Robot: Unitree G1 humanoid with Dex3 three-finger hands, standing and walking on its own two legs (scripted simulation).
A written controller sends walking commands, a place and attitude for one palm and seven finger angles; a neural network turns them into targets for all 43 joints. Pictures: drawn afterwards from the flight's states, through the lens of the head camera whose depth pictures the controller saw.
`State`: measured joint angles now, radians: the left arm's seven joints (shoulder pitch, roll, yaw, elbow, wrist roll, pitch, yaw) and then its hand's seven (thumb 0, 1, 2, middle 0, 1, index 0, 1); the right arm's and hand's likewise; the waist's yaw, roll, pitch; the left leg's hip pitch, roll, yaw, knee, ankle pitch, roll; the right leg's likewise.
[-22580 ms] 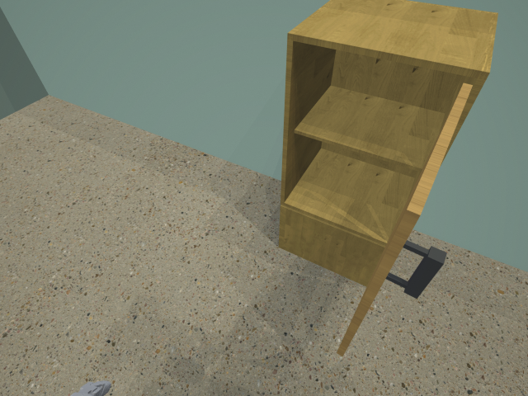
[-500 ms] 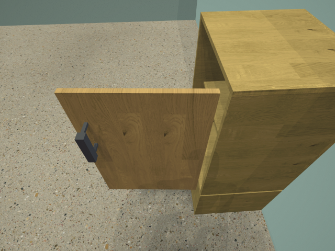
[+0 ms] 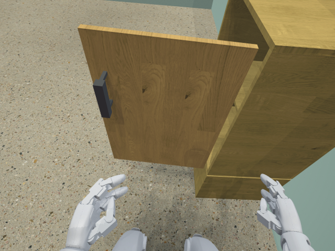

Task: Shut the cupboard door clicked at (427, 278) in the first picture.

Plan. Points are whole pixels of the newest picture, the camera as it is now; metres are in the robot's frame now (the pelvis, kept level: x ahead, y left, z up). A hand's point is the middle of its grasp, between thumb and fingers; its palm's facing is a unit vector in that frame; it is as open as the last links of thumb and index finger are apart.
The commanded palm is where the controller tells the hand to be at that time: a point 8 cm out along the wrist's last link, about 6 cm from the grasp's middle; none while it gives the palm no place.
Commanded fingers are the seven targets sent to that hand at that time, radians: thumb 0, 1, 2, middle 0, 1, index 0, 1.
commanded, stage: raise the hand and make a fist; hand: left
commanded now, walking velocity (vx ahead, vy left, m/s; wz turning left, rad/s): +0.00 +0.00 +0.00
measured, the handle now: (105, 94) +0.49 +0.23 +0.07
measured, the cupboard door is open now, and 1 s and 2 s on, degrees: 86 86 86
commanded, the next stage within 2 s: bring the fist close to the handle in 1.48 s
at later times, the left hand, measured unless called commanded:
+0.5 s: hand (76, 195) +0.21 +0.21 +0.06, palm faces +0.15 -0.99 -0.07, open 3.8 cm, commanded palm +0.19 +0.24 +0.05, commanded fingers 0.00 0.90 0.90 -1.06 -1.24 -1.06 -1.24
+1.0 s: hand (91, 184) +0.24 +0.19 +0.05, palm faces -0.07 -1.00 -0.04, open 3.1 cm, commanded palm +0.22 +0.26 +0.07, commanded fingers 0.00 0.90 0.90 -1.30 -1.50 -1.30 -1.50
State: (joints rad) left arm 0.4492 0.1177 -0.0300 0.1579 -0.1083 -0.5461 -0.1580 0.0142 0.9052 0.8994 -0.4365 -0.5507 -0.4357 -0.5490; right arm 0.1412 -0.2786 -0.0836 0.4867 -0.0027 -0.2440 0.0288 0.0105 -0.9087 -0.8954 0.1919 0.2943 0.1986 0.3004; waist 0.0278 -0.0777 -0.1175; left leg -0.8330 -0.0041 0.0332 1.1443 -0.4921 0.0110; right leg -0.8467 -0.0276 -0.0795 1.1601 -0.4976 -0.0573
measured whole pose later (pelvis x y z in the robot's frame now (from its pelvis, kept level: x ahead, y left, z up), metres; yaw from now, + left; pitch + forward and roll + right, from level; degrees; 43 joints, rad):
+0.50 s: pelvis +0.00 +0.03 -0.01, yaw +0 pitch +13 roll -2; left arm 0.49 0.21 0.07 -0.16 -0.19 -0.40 0.00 0.03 0.90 0.90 -0.89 -1.05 -0.88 -1.05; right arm 0.34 -0.24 0.01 0.52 0.00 -0.20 -0.04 0.01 -0.90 -0.89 0.20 0.30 0.21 0.30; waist 0.00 0.02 -0.13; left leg -0.93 0.00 0.01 1.20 -0.51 0.05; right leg -0.90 -0.02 -0.09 1.15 -0.48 -0.02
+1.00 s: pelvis +0.02 +0.02 +0.00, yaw +1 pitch +14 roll -3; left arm 0.39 0.24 0.07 -0.07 -0.22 -0.29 -0.24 0.02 0.90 0.90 -1.27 -1.47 -1.27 -1.47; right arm 0.23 -0.23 0.04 0.45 0.02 -0.17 -0.04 0.01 -0.90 -0.89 0.20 0.30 0.21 0.30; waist 0.02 0.04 -0.13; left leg -0.87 0.00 -0.01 1.16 -0.53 0.04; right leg -0.84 -0.01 -0.11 1.10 -0.51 -0.03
